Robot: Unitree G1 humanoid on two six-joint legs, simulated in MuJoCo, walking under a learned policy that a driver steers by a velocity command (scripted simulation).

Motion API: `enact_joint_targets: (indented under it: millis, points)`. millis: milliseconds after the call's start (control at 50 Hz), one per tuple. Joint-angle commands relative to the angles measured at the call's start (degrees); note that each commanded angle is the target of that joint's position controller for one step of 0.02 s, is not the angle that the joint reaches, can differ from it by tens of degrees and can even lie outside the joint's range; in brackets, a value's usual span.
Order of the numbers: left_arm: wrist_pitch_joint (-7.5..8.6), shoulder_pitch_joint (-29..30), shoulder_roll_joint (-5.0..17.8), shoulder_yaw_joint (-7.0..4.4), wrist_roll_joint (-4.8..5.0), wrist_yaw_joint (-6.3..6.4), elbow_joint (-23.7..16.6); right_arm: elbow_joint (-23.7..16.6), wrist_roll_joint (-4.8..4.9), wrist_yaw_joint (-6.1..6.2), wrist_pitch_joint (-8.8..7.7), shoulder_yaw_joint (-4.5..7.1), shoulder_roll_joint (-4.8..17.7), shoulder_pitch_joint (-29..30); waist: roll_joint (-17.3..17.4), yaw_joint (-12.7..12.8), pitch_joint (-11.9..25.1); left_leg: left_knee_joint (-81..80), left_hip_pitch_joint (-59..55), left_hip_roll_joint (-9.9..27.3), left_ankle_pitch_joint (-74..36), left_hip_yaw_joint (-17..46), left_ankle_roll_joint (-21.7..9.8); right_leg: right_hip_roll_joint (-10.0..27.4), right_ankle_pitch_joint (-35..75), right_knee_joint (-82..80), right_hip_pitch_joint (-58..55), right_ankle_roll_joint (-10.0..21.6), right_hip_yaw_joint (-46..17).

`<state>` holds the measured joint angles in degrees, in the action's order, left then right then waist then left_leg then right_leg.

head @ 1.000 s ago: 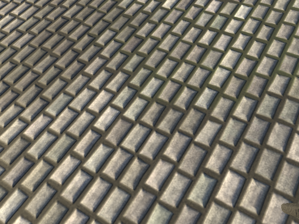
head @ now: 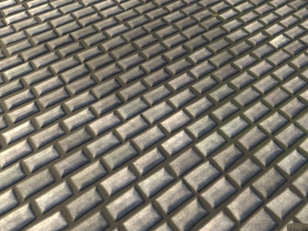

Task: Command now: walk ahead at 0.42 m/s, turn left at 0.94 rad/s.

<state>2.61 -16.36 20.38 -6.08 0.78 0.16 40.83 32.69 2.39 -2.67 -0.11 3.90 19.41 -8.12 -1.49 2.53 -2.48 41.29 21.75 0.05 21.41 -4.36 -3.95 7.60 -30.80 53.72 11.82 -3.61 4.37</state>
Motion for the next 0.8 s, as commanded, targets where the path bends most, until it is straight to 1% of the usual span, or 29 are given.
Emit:
enact_joint_targets:
  millis: [20,40,60,80,100,140,160,180,200,240,280,320,340,360,380,400,420,440,460,500,520,560,600,640,700,740,760,780,800]
  points:
    - [5.75,15.9,5.6,0.67,1.61,-0.78,-13.4,-0.4,-1.25,0.31,-2.99,3.80,12.3,-17.1,11.3,-10.2,6.5,-26.7,-40.5,19.6,-8.6,44.5,-18.1,-6.4,1.4,24.5,48.4,2.3,-10.0]
    - [5.88,13.7,6.5,0.55,0.24,-0.78,-11.8,-0.9,-1.03,0.49,-3.01,3.13,10.4,-13.4,4.7,-7.1,3.0,-24.8,-33.1,16.7,-18.7,36.7,-15.8,-4.5,4.7,19.7,43.5,2.6,-9.7]
    - [5.45,11.0,7.2,0.12,-1.50,-0.79,-9.9,-1.5,-0.99,1.13,-2.48,2.62,9.2,-8.4,2.7,-3.9,1.2,-23.7,-26.2,14.6,-27.8,28.8,-13.4,-2.5,8.6,14.4,38.0,1.8,-8.7]
    - [4.60,8.6,7.3,-0.16,-1.98,-1.05,-8.4,-2.5,-1.73,2.10,-2.08,1.89,8.2,-4.6,4.5,-1.8,0.8,-23.9,-20.4,12.4,-34.9,23.6,-11.6,-1.7,11.9,11.3,32.4,0.9,-7.7]
    - [3.87,7.0,6.3,0.16,-2.09,-1.38,-6.9,-2.6,-2.23,2.93,-2.02,1.56,7.7,-2.2,5.4,-1.0,1.2,-24.1,-16.5,10.5,-43.1,19.0,-10.4,-2.7,15.6,8.9,28.3,0.0,-5.2]
    - [3.31,7.0,2.2,1.84,-1.94,-1.77,-5.4,-1.1,-2.45,4.30,-2.08,1.05,7.2,-1.2,5.7,-1.0,1.7,-24.7,-11.4,6.3,-51.7,10.5,-7.8,-5.0,24.0,-0.4,21.8,-0.7,-1.4]
    - [3.56,8.5,0.0,2.91,-1.87,-2.11,-5.2,0.1,-2.33,4.78,-2.10,0.67,6.4,-2.0,5.9,-1.9,2.0,-24.7,-10.2,4.2,-50.9,7.0,-6.0,-6.0,29.7,-7.5,18.4,-0.5,-0.2]
    - [3.89,10.7,-1.3,3.60,-1.69,-2.68,-5.2,1.5,-2.23,5.13,-2.10,0.49,6.1,-4.6,6.4,-3.8,2.7,-24.8,-11.6,3.7,-49.0,5.6,-4.8,-6.9,35.4,-12.9,16.7,-0.1,0.6]
    - [4.14,12.4,-1.4,3.82,-1.21,-3.40,-5.2,2.8,-2.26,5.32,-2.12,0.44,6.4,-6.9,6.4,-5.3,3.3,-25.2,-13.4,4.5,-46.7,5.4,-4.0,-7.3,40.0,-17.0,15.8,0.5,0.8]
    - [4.40,13.8,0.0,3.50,-0.19,-4.59,-5.2,4.6,-2.76,5.23,-2.49,0.49,7.1,-9.0,6.9,-6.3,3.2,-25.4,-15.4,6.9,-42.8,5.6,-3.3,-7.6,44.0,-21.5,14.1,2.4,-0.2]
    - [4.39,11.7,2.8,2.28,0.09,-5.13,-5.1,5.1,-3.24,5.28,-2.76,0.81,7.9,-7.5,7.9,-4.5,3.5,-22.2,-17.3,8.6,-45.8,4.7,-2.8,-9.2,40.8,-22.4,11.9,4.4,-1.7]
    - [3.87,2.7,6.4,0.34,-0.42,-5.02,-3.0,4.2,-3.16,5.96,-1.86,1.06,7.8,-4.7,8.7,0.0,6.3,-11.3,-19.2,8.1,-55.9,3.4,-1.4,-12.4,35.0,-21.5,6.4,5.6,-0.2]
    - [3.63,-3.7,7.2,-0.45,-0.44,-4.59,-1.7,3.3,-3.13,6.25,-1.10,0.84,7.1,-3.1,7.4,3.5,8.1,-0.1,-17.6,6.5,-56.7,2.0,0.3,-13.1,36.8,-24.3,0.7,6.8,-0.2]
    - [3.44,-8.2,9.0,-0.85,-0.50,-3.59,-1.9,1.6,-3.98,6.25,-0.89,0.39,5.9,-3.1,0.0,4.9,11.5,18.0,-10.3,1.4,-39.8,1.0,2.9,-6.7,50.6,-26.1,-8.4,10.1,-9.9]
    - [3.93,-4.9,11.9,-0.60,-1.85,-3.36,-3.7,1.1,-4.92,5.21,-0.97,-1.11,-0.9,-13.1,-14.3,-3.5,16.2,40.5,9.8,-10.1,16.5,5.8,8.3,7.8,64.7,-24.0,-23.6,23.1,-36.5]
    - [3.40,-1.3,11.1,-0.71,-1.90,-3.27,-6.2,1.1,-3.07,4.03,-1.22,-0.93,3.5,-15.5,-11.5,-2.6,25.0,48.4,13.4,-9.6,13.9,15.5,8.3,11.1,41.5,-33.6,-26.3,27.7,-51.8]
    - [2.48,2.6,8.1,-0.45,-0.71,-2.57,-8.1,0.2,-2.06,3.66,-1.22,-0.13,7.5,-8.6,-4.8,-0.9,17.7,46.0,15.5,-6.4,8.7,16.1,6.7,8.6,22.6,-36.3,-18.6,24.8,-46.5]
    - [1.30,4.4,5.6,0.35,0.25,-1.67,-8.7,-1.3,-2.59,3.70,-1.13,-0.13,7.3,-3.6,2.2,-1.3,11.4,41.9,15.6,-4.7,5.0,15.1,5.8,5.7,12.6,-39.0,-9.6,21.9,-42.7]
    - [0.56,5.8,4.9,0.80,0.54,-1.00,-9.3,-2.2,-3.12,3.69,-0.82,-0.33,6.3,-1.9,4.7,-2.7,7.5,37.4,14.3,-3.6,3.2,14.8,5.5,3.9,10.0,-40.5,-2.4,20.5,-40.4]
    - [-0.44,8.1,5.1,0.50,-0.28,-0.03,-10.0,-2.0,-3.43,3.39,-0.46,-0.56,4.7,-2.6,1.2,-4.8,4.1,25.3,9.3,-2.2,1.9,14.2,5.7,-1.4,12.0,-41.5,5.5,18.1,-34.2]
    - [-0.98,8.5,5.1,0.27,-0.42,0.26,-10.2,-1.1,-3.46,3.50,-0.67,-0.99,3.0,-3.4,0.0,-4.9,4.0,18.9,7.6,-2.4,2.6,12.7,6.3,-3.0,17.5,-40.7,7.1,17.4,-31.2]
    - [-2.09,6.4,7.0,-0.67,-0.42,0.98,-9.8,-0.5,-3.68,3.94,-1.10,-1.29,1.6,-2.8,-1.4,-3.8,7.0,12.3,4.9,-3.8,2.6,11.6,8.2,-3.6,28.1,-38.1,6.6,17.9,-30.2]
    - [-3.35,6.3,8.5,-1.45,0.26,1.57,-10.0,0.3,-3.16,4.01,-1.01,-1.03,1.9,-2.8,-2.8,-3.2,9.7,7.7,2.4,-4.2,-2.2,12.0,9.2,-4.1,25.9,-36.7,6.5,16.8,-30.4]
    - [-4.46,7.1,8.5,-1.67,0.66,1.98,-10.5,0.6,-2.72,3.93,-1.02,-0.66,2.2,-1.5,-4.6,-2.4,9.6,3.5,0.9,-4.8,-5.6,12.1,9.4,-5.2,19.9,-36.2,7.7,15.0,-31.5]
    - [-5.49,7.2,7.8,-1.72,0.58,2.15,-10.9,0.9,-2.23,3.53,-1.80,-0.03,2.3,-0.2,-7.8,-1.4,8.8,-4.3,-1.6,-5.5,-6.4,12.4,8.5,-6.0,14.7,-34.7,7.0,12.8,-34.8]
    - [-5.86,8.2,7.0,-1.59,0.79,2.11,-11.4,2.1,-1.83,3.32,-2.56,0.87,3.1,-2.6,-8.8,-3.1,8.6,-14.8,-7.1,-4.7,-10.7,12.2,7.1,-7.2,13.4,-31.6,7.0,10.8,-36.5]
    - [-5.88,7.0,5.3,-1.06,1.01,1.99,-11.3,2.7,-2.13,3.58,-2.71,1.73,5.0,-4.0,-6.1,-3.3,9.1,-21.0,-12.4,0.2,-12.7,14.5,5.1,-10.1,6.7,-26.7,9.7,8.5,-34.3]
    - [-5.87,3.8,1.9,-0.17,0.61,1.66,-11.5,1.8,-3.51,4.01,-2.14,2.66,9.7,-3.1,6.4,-0.9,10.4,-24.6,-17.7,13.9,-7.9,28.7,-1.4,-16.3,-3.7,-13.8,17.2,5.5,-24.9]
    - [-4.96,3.2,4.3,-0.86,0.44,1.10,-12.7,1.3,-5.80,3.91,-1.75,2.70,10.1,-0.4,17.5,0.9,7.5,-27.9,-12.4,20.5,-7.2,39.8,-7.5,-17.6,-4.0,0.2,23.9,3.2,-17.9]
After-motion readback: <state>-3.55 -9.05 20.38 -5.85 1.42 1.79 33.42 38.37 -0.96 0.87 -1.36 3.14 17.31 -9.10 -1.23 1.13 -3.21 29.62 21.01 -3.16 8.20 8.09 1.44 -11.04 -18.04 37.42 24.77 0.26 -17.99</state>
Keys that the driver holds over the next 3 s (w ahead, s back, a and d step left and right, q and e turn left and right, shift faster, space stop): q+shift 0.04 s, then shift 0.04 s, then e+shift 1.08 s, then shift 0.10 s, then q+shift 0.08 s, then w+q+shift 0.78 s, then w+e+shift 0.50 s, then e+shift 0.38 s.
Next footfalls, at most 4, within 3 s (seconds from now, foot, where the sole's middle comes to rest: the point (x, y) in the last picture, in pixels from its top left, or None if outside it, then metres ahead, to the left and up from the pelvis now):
0.34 right None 0.39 -0.02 -0.75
0.76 left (113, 227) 0.44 0.20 -0.75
1.26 right None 0.25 0.00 -0.75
1.90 left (154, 172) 0.70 0.04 -0.75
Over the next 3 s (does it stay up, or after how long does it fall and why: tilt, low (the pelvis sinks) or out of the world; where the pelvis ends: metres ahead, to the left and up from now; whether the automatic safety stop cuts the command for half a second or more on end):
stays up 1.46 -0.14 0.02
